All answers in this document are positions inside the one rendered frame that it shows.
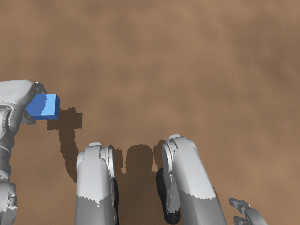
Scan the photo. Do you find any left robot hand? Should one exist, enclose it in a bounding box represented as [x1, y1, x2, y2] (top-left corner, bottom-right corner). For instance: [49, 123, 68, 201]
[0, 79, 48, 125]

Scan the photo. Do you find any left robot arm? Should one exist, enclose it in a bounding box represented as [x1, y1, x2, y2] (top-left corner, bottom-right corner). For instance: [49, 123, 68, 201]
[0, 102, 23, 225]

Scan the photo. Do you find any right robot hand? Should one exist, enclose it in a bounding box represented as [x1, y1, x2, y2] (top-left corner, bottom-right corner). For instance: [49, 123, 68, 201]
[229, 198, 268, 225]

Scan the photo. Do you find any right robot foot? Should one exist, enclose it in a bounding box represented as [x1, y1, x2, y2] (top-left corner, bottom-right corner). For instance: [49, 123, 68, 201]
[156, 168, 180, 225]

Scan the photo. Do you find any small box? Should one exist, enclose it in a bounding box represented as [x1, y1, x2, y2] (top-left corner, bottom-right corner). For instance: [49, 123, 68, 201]
[25, 94, 60, 120]

